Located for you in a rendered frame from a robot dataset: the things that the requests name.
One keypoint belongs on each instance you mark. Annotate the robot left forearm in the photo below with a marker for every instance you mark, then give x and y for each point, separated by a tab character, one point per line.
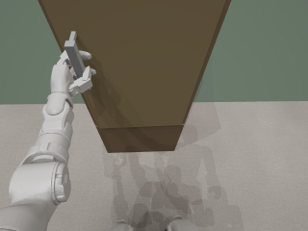
55	135

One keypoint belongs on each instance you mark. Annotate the robot left shin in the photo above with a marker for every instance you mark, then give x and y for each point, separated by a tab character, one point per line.
121	221

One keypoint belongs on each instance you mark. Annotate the left robot hand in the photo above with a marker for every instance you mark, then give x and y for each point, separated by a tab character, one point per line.
65	80

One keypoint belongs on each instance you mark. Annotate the left robot upper arm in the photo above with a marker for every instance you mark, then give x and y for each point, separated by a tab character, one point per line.
36	191

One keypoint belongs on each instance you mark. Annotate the cupboard door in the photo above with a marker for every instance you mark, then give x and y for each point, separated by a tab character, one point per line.
147	55

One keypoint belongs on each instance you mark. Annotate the robot right thigh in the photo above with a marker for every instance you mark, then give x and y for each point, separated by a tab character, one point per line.
181	225

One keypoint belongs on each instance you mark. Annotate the handle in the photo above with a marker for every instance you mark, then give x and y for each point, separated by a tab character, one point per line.
73	53

